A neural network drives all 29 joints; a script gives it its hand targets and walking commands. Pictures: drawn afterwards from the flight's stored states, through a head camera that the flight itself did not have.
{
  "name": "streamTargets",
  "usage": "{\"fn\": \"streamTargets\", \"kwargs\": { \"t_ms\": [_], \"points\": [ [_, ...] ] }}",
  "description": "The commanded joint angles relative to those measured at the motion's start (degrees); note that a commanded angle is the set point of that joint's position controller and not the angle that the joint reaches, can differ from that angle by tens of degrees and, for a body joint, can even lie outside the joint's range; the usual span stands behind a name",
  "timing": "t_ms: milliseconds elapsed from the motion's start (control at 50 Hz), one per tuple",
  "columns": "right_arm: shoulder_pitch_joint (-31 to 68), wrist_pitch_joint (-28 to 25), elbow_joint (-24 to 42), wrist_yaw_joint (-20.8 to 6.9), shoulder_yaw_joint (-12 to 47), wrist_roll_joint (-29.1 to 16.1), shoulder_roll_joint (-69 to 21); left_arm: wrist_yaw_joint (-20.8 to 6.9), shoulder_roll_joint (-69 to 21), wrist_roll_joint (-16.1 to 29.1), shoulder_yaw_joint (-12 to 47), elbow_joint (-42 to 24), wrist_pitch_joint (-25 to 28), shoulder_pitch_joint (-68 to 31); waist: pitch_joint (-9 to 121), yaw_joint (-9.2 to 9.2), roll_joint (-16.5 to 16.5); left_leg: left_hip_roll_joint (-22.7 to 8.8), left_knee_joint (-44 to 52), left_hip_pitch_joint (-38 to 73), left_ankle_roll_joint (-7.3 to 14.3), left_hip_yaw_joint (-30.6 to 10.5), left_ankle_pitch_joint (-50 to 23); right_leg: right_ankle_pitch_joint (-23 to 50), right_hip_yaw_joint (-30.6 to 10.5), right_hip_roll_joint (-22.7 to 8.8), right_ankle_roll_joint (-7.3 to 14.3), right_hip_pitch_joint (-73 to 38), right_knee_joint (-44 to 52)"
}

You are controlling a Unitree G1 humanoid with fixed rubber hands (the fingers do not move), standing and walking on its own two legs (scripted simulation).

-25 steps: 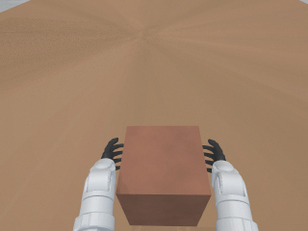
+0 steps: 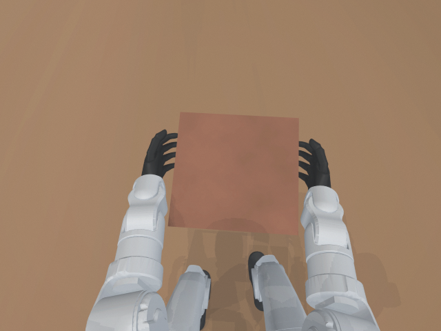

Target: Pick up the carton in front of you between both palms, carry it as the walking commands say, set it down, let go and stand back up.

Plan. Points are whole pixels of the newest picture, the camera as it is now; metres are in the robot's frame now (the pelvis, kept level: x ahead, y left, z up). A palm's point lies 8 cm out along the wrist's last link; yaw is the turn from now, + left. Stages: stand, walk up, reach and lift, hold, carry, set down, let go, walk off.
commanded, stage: set down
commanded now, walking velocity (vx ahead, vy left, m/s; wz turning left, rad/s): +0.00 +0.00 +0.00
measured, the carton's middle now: (234, 182) +0.39 -0.02 -0.16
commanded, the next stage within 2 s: none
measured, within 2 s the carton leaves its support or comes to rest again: rests again in 1.90 s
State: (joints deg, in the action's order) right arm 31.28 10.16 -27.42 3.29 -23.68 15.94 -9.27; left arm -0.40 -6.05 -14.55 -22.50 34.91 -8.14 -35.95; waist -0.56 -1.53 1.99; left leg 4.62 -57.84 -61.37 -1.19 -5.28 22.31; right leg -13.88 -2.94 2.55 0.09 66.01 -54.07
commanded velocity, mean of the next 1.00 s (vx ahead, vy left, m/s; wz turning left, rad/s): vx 0.00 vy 0.00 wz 0.00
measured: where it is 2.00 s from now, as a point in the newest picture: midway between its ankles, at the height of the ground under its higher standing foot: (230, 301)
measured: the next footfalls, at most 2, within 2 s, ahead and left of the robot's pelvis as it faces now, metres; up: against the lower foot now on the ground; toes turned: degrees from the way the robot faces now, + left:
none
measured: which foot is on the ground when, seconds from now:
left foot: down 0.00-1.00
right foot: down 0.00-1.00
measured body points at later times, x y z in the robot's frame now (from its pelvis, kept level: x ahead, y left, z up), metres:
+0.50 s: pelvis -0.01 +0.01 -0.12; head +0.23 -0.01 +0.26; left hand +0.45 +0.11 -0.22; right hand +0.41 -0.19 -0.22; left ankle +0.04 +0.13 -0.66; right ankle +0.10 -0.11 -0.66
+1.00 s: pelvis -0.04 +0.01 -0.24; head +0.27 -0.03 +0.08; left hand +0.48 +0.08 -0.37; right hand +0.43 -0.22 -0.38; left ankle +0.04 +0.13 -0.66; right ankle +0.10 -0.11 -0.66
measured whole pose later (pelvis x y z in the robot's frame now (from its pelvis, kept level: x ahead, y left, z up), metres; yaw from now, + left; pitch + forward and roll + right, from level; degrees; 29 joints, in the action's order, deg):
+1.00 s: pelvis -0.04 +0.01 -0.24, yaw +4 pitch +45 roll +3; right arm 58.9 12.1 -41.9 3.8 -26.8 7.8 4.4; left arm 7.6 2.9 -6.9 -18.0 52.4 -9.4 -66.9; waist 1.8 -6.9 4.3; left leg 11.3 -109.7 -120.6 -3.4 -2.7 34.8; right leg -24.6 -5.4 5.4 -3.5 126.1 -105.6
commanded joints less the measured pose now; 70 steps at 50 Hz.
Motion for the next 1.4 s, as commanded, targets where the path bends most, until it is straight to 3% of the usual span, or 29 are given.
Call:
{"fn": "streamTargets", "kwargs": {
  "t_ms": [0, 120, 200, 360, 620, 1000, 1180, 1280, 1380],
  "points": [
    [31.2, -2.9, 1.2, -9.7, 37.1, -7.7, -48.0, -8.9, -50.0, 6.8, 33.8, -1.2, 2.7, -27.1, 62.1, -0.32, -1.4, 4.9, 0.5, -0.5, 0.2, 2.5, -15.6, 24.0, -0.5, 4.2, -1.4, -41.3, -7.3],
    [32.6, 0.8, -2.0, -11.8, 35.4, -7.9, -47.3, -8.2, -53.0, 7.4, 33.4, 1.3, -1.4, -28.7, 56.3, -1.98, -1.1, 5.2, -3.8, -7.4, -0.2, 2.5, -5.5, 9.8, 1.5, 5.2, -1.2, -23.4, -11.1],
    [34.7, 2.0, -5.6, -12.8, 31.8, -6.9, -46.0, -7.8, -53.1, 6.7, 30.5, 4.8, -2.6, -31.0, 53.2, -2.99, -0.9, 5.5, -6.8, -12.5, -0.2, 2.9, -2.4, 6.0, 2.4, 5.3, -1.1, -14.9, -14.1],
    [37.8, 0.6, -9.6, -12.5, 27.5, -7.0, -42.5, -5.1, -50.2, 6.5, 27.6, 8.2, -0.7, -35.3, 56.0, -4.15, 0.1, 6.4, -14.8, -19.9, -0.6, 3.4, -4.3, 8.3, 2.9, 5.5, -1.3, -4.3, -22.2],
    [47.1, -0.9, -7.5, -10.1, 29.0, -12.0, -37.4, -1.2, -45.6, 11.1, 31.9, 6.7, 1.6, -46.7, 65.3, -6.51, 0.5, 8.1, -28.2, -29.6, -0.9, 5.6, -1.9, 9.0, 4.3, 5.7, -3.0, 0.9, -34.1],
    [63.5, 0.7, -12.8, -11.0, 21.8, -12.7, -29.9, -0.9, -39.3, 11.1, 24.6, 16.6, -0.1, -62.8, 62.6, -9.65, 0.3, 9.0, -43.2, -45.0, 0.2, 8.2, 5.7, 3.6, 6.1, 4.1, -3.7, 13.9, -46.3],
    [69.9, 0.3, -14.0, -12.4, 21.1, -15.2, -26.0, -0.4, -37.8, 14.2, 27.1, 17.5, 0.0, -69.9, 64.2, -12.33, 2.5, 8.6, -49.7, -46.3, 0.2, 8.4, 3.4, 6.1, 7.4, 2.8, -3.5, 18.8, -52.8],
    [72.8, 0.1, -12.5, -14.5, 20.7, -17.4, -26.0, -0.4, -41.0, 15.1, 30.8, 15.1, -0.1, -72.2, 62.9, -14.35, 8.6, 8.2, -51.6, -44.6, -0.3, 8.4, -1.0, 10.0, 7.2, 2.6, -2.7, 22.9, -55.4],
    [70.0, 0.9, -16.1, -16.1, 18.8, -16.7, -26.2, -1.0, -42.3, 14.3, 30.3, 16.1, -0.2, -71.2, 58.2, -14.12, 9.5, 8.3, -51.7, -47.7, 0.0, 7.8, -1.8, 9.8, 7.0, 2.5, -2.3, 26.0, -56.8]
  ]
}}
